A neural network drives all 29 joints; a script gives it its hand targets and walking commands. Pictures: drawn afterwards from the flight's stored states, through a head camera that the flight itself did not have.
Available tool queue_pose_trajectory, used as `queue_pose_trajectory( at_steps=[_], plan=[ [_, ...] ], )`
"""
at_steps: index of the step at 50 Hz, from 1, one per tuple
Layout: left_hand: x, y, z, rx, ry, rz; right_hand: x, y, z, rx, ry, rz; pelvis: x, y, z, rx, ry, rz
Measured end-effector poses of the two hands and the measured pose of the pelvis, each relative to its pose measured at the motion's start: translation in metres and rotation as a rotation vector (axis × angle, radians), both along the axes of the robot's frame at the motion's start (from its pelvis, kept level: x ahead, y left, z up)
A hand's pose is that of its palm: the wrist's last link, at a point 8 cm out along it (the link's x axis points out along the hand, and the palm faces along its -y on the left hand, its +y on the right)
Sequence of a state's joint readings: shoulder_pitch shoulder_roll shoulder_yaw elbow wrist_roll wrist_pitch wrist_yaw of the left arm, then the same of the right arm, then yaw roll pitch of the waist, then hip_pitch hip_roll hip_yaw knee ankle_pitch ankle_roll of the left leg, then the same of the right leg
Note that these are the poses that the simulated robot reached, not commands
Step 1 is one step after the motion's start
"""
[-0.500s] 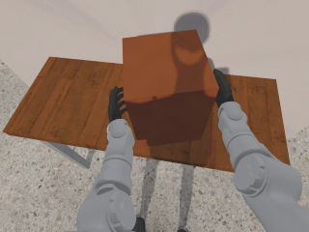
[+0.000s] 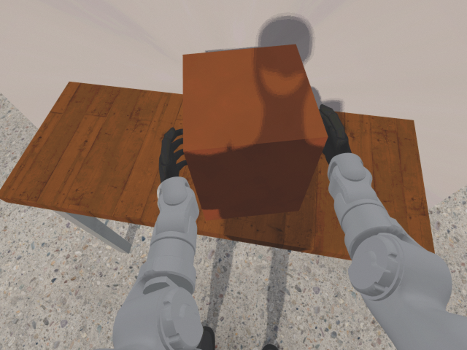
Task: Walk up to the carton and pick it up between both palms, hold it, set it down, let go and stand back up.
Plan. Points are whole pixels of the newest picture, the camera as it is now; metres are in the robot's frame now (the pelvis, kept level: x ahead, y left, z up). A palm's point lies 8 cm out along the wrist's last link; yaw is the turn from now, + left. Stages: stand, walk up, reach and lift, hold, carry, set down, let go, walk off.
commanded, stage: set down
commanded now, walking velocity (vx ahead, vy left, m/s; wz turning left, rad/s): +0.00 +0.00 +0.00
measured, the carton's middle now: (246, 140) +0.49 +0.06 +0.00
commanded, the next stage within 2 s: none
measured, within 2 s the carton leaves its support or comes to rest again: neither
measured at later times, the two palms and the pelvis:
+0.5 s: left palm (173, 176) +0.39 +0.18 +0.01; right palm (335, 151) +0.46 -0.10 +0.03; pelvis +0.00 +0.00 +0.00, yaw +0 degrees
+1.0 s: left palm (173, 177) +0.38 +0.18 +0.01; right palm (335, 152) +0.47 -0.10 +0.02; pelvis +0.00 +0.00 +0.00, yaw +0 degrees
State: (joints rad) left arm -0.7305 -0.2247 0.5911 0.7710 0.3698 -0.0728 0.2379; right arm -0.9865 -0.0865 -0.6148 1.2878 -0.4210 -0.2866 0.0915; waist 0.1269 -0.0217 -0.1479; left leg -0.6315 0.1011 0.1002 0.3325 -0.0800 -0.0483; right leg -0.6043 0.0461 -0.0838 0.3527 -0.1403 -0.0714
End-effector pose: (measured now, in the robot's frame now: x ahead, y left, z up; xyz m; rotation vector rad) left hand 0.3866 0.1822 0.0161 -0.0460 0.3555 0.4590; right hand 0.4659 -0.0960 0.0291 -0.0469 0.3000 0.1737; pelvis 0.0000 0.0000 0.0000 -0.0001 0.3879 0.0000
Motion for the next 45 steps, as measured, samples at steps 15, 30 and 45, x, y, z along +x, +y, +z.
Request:
queue_pose_trajectory(
  at_steps=[15, 30, 45],
  plan=[
    [-0.0004, -0.0008, -0.0018, 0.01, -0.008, -0.005, -0.0002, -0.0011, -0.0013, -0.007, 0.0, -0.002, -0.0038, -0.0001, -0.0005, -0.001, 0.009, -0.002],
    [-0.0009, -0.0015, -0.0024, 0.006, -0.008, -0.003, -0.0006, -0.001, -0.0017, -0.01, 0.001, -0.01, -0.0018, -0.0012, -0.0002, 0.002, 0.004, 0.001],
    [-0.0028, -0.0015, -0.0048, 0.01, -0.011, -0.009, -0.0013, -0.0017, -0.0045, -0.022, -0.004, 0.003, 0.0017, -0.0023, -0.0001, 0.002, -0.002, 0.004]
  ],
)
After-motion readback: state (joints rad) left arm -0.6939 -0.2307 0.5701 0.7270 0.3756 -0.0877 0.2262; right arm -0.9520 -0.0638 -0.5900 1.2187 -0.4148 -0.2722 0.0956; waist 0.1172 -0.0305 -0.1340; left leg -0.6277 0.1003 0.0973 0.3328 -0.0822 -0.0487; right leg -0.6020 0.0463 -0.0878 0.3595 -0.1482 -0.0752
